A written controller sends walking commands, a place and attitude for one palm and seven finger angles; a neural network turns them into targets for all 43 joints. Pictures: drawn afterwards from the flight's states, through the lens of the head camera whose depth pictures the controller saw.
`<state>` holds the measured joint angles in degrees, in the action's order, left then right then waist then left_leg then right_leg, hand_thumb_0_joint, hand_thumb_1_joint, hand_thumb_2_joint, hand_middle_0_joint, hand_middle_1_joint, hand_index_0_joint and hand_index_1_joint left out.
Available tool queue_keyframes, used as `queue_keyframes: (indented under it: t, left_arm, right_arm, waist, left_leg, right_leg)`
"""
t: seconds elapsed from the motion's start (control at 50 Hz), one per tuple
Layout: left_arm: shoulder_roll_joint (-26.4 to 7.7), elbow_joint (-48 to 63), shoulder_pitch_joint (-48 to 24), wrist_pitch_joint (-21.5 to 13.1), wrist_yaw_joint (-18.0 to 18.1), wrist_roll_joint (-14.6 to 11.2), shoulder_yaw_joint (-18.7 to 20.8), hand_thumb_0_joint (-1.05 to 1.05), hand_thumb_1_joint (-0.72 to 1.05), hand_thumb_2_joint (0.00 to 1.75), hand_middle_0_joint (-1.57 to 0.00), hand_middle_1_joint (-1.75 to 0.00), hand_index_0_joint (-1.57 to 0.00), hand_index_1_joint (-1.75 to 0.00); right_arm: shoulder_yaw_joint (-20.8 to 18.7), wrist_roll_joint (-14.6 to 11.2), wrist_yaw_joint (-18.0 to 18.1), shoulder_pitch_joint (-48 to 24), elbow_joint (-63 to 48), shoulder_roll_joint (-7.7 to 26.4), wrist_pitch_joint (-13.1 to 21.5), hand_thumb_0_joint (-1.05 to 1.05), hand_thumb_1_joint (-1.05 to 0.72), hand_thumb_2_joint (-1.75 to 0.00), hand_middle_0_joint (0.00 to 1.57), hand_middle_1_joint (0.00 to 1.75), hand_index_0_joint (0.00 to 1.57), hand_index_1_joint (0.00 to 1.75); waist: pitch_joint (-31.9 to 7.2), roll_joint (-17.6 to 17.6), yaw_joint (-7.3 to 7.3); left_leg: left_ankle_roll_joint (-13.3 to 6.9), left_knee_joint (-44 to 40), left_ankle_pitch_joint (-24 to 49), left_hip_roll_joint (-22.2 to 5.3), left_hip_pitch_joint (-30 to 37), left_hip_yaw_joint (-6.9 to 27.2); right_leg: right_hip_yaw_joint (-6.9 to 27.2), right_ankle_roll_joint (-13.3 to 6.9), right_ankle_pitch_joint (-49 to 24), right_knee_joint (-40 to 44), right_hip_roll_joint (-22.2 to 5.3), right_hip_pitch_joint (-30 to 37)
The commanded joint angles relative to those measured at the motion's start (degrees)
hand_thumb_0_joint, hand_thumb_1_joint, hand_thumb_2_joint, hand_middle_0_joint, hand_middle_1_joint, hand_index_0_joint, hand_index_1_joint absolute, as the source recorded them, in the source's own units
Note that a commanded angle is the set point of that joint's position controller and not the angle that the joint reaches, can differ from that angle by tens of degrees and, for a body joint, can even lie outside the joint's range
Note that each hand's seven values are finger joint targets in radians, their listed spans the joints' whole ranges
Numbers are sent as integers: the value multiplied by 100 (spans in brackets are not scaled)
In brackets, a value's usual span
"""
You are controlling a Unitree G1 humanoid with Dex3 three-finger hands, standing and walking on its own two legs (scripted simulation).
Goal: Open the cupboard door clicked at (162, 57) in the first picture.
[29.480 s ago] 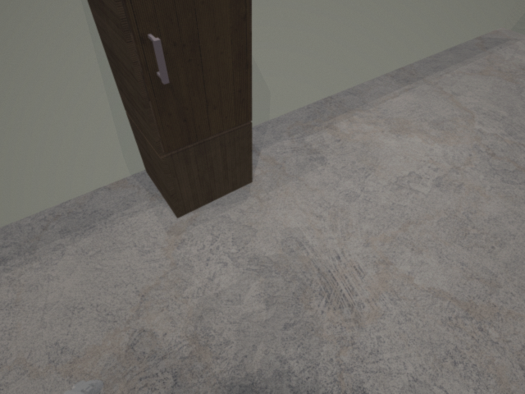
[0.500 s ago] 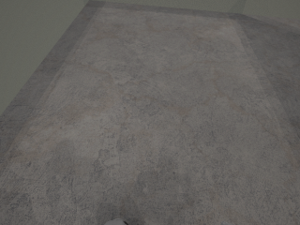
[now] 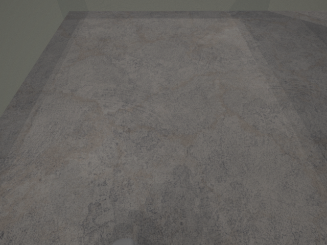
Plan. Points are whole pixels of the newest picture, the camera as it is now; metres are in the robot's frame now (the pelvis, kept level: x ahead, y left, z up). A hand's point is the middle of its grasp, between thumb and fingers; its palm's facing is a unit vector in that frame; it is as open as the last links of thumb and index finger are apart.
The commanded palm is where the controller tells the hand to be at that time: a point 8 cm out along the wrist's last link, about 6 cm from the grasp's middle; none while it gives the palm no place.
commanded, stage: turn to face it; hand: left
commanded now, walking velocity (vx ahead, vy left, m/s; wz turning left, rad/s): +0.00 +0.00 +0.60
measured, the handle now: out of the picture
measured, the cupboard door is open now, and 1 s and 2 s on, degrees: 37 37 37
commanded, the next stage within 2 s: none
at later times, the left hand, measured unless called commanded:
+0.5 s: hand (93, 228) +0.19 +0.22 -0.16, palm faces +0.27 -0.93 -0.23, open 7.4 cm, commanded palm none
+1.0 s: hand out of the picture +0.12 +0.19 -0.18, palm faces +0.56 -0.78 -0.26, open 7.4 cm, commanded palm none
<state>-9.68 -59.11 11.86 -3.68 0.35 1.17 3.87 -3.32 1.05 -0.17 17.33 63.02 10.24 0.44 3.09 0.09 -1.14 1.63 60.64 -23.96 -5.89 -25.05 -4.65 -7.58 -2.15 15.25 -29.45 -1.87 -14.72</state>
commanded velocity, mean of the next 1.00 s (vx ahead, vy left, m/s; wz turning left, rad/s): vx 0.00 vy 0.00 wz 0.60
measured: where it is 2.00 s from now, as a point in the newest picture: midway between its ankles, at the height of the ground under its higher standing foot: (178, 237)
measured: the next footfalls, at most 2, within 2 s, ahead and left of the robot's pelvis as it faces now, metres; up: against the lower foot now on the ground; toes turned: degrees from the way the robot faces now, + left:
left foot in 0.20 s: +0.21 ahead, +0.13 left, +0.00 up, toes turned +12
right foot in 0.54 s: +0.22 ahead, -0.14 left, +0.00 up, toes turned +14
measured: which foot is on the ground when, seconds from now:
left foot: up 0.00-0.18, down 0.20-0.54, up 0.56-0.84, down 0.86-1.00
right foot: down 0.00-0.20, up 0.22-0.52, down 0.54-0.86, up 0.88-1.00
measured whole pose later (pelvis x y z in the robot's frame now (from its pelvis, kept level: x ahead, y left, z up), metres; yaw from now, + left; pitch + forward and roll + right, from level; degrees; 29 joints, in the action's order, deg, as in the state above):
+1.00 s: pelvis +0.19 -0.02 -0.01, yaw +34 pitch +1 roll +0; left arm -15.5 -52.4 10.5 3.8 0.4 0.9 4.0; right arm -3.1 1.2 -0.6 6.4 49.7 14.0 -1.7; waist 6.9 -2.6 0.6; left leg -0.5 35.1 -16.0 -0.1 -20.3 -1.5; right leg -2.7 4.9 28.5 -63.8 -5.5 -26.9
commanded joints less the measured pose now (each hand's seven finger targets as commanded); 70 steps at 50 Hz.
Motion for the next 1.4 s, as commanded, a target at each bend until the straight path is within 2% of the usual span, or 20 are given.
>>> queue_keyframes:
  t: [0.0, 0.12, 0.18, 0.22, 0.3, 0.48, 0.52, 0.54, 0.62, 0.76, 0.8, 0.84, 0.86, 0.94, 1.1, 1.12, 1.14, 1.16, 1.24, 1.38]
  left_arm:
    - [-636, -74, 616, -117, 47, 26, 17, 0, 90, 90, -20, -30, -20, -30]
    - [-813, -11, 396, 42, 112, -53, 48, 0, 90, 90, -20, -30, -20, -30]
    - [-597, 406, 550, 206, 155, -100, 20, 0, 90, 90, -20, -30, -20, -30]
    - [-549, 641, -34, 305, 128, -34, 37, 0, 90, 90, -20, -30, -20, -30]
    - [-522, 625, 67, 405, 25, -22, 104, 0, 90, 90, -20, -30, -20, -30]
    - [-708, 949, 448, 407, 60, -19, 169, 0, 90, 90, -20, -30, -20, -30]
    - [-1579, 1034, 679, 332, 136, 110, 337, 0, 90, 90, -20, -30, -20, -30]
    - [-1730, 1175, 370, 354, 132, 80, 273, 0, 90, 90, -20, -30, -20, -30]
    - [-1134, 1254, -217, 280, 167, 53, 123, 0, 90, 90, -20, -30, -20, -30]
    - [-1636, 989, 487, 260, 126, 29, 223, 0, 90, 90, -20, -30, -20, -30]
    - [-1641, 1061, 258, 276, 98, -26, 223, 0, 90, 90, -20, -30, -20, -30]
    - [-989, 1501, -47, 332, 45, -97, 58, 0, 90, 90, -20, -30, -20, -30]
    - [-1162, 1652, -295, 447, 108, -21, 76, 0, 90, 90, -20, -30, -20, -30]
    - [-999, 1319, -268, 544, 20, -17, 126, 0, 90, 90, -20, -30, -20, -30]
    - [-997, 1207, 487, 448, 13, -27, 147, 0, 90, 90, -20, -30, -20, -30]
    - [-1267, 1192, 695, 391, 56, 20, 213, 0, 90, 90, -20, -30, -20, -30]
    - [-1830, 1260, 708, 346, 110, 106, 313, 0, 90, 90, -20, -30, -20, -30]
    - [-1911, 1346, 545, 374, 112, 51, 250, 0, 90, 90, -20, -30, -20, -30]
    - [-1160, 1464, -155, 305, 164, 31, 94, 0, 90, 90, -20, -30, -20, -30]
    - [-1505, 1144, 493, 288, 156, 54, 232, 0, 90, 90, -20, -30, -20, -30]
  right_arm:
    - [87, -24, -38, -6, -349, -157, 130, 0, -90, -90, 20, 30, 20, 30]
    - [50, 4, -57, 103, -432, 295, 106, 0, -90, -90, 20, 30, 20, 30]
    - [-204, 70, 83, 942, -461, 1420, 24, 0, -90, -90, 20, 30, 20, 30]
    - [-230, 62, 153, 318, -705, 1391, -5, 0, -90, -90, 20, 30, 20, 30]
    - [-177, 59, 152, -480, -1080, 1144, 24, 0, -90, -90, 20, 30, 20, 30]
    - [-392, 38, 46, -972, -1495, 1305, -196, 0, -90, -90, 20, 30, 20, 30]
    - [-311, -33, -26, -1111, -1740, 698, -201, 0, -90, -90, 20, 30, 20, 30]
    - [-312, 8, -69, -1262, -1838, 821, -184, 0, -90, -90, 20, 30, 20, 30]
    - [-234, -9, -136, -1117, -1597, 669, -285, 0, -90, -90, 20, 30, 20, 30]
    - [-70, -52, -165, -1381, -1689, 658, -208, 0, -90, -90, 20, 30, 20, 30]
    - [-153, -8, -146, -803, -1555, 953, -193, 0, -90, -90, 20, 30, 20, 30]
    - [-438, 34, -85, 112, -1409, 2095, -149, 0, -90, -90, 20, 30, 20, 30]
    - [-424, -4, -53, 275, -1329, 2137, -190, 0, -90, -90, 20, 30, 20, 30]
    - [-284, 41, 73, -884, -1601, 1592, -143, 0, -90, -90, 20, 30, 20, 30]
    - [-365, 15, 23, -1330, -1752, 1551, -240, 0, -90, -90, 20, 30, 20, 30]
    - [-348, -28, 0, -1355, -1821, 1289, -251, 0, -90, -90, 20, 30, 20, 30]
    - [-281, -58, -40, -1294, -1957, 850, -247, 0, -90, -90, 20, 30, 20, 30]
    - [-291, -6, -83, -1386, -2003, 1001, -254, 0, -90, -90, 20, 30, 20, 30]
    - [-235, -17, -148, -1172, -1648, 780, -334, 0, -90, -90, 20, 30, 20, 30]
    - [-76, -73, -180, -1539, -1696, 572, -259, 0, -90, -90, 20, 30, 20, 30]
  waist:
    - [-257, -590, 47]
    - [-351, -489, -177]
    - [-1172, 1733, -489]
    - [-748, 1377, -282]
    - [-625, 704, 72]
    - [-746, 655, 291]
    - [-618, -1509, 486]
    - [-414, -1466, 450]
    - [-207, -1333, 41]
    - [-700, -1263, 271]
    - [-911, -992, -95]
    - [-1404, 1880, -580]
    - [-1312, 765, -556]
    - [-550, 1042, -30]
    - [-559, 741, 356]
    - [-574, -38, 480]
    - [-481, -1884, 514]
    - [-413, -1674, 522]
    - [-370, -1274, 27]
    - [-683, -1180, 396]
  left_leg:
    - [63, -1315, 585, 2, -239, -67]
    - [-108, -2990, 2011, 302, 973, -269]
    - [-1612, -3799, 4744, -1880, 2337, 2857]
    - [-1601, -4196, 2692, -1738, 1565, 3177]
    - [-1094, -4308, 1823, -956, 768, 2018]
    - [-743, -3807, 816, -270, -10, 2135]
    - [15, -1769, -460, 913, -1494, 686]
    - [20, -304, -1001, 793, -1278, 550]
    - [188, 448, -279, 337, -1125, 397]
    - [95, -2397, 323, 753, 147, -464]
    - [-57, -3344, 1454, 690, 1430, -382]
    - [-1600, -3574, 5918, -1943, 3197, 2918]
    - [-1806, -3582, 4967, -2144, 2839, 2742]
    - [-1094, -3972, 2625, -878, 1326, 1831]
    - [-739, -3395, 1534, -314, 140, 1887]
    - [-430, -2688, 738, 168, -452, 1554]
    - [49, -1120, -754, 1021, -1321, 553]
    - [-15, 228, -1154, 786, -1016, 743]
    - [189, 847, -181, 399, -875, 535]
    - [151, -1800, -206, 532, -69, -170]
  right_leg:
    - [546, -654, -3128, 1325, -1469, 800]
    - [-174, -92, -3196, 20, -1310, 831]
    - [51, 482, 2649, -3427, 18, -933]
    - [684, 528, 2005, -4210, -195, -1756]
    - [730, 575, 1028, -3377, -252, -1283]
    - [413, 505, 191, 19, 165, 610]
    - [2715, -287, 744, 1623, -2012, 1390]
    - [2906, -731, 213, 1775, -2740, 592]
    - [966, -455, -2673, 843, -1741, 698]
    - [209, -150, -5027, -290, -1705, 1650]
    - [-81, 159, -4362, -1216, -1599, 894]
    - [-115, 786, 2304, -3653, -445, -1830]
    - [611, 700, 2379, -4038, -510, -1985]
    - [770, 713, 1151, -3557, -423, -1625]
    - [365, 593, 131, -268, 129, 544]
    - [960, 430, 321, 750, -473, 1077]
    - [2953, -229, 431, 1580, -2170, 1255]
    - [2995, -666, 342, 1704, -2690, 432]
    - [1040, -408, -2220, 902, -1669, 552]
    - [436, -392, -3874, 253, -1890, 1538]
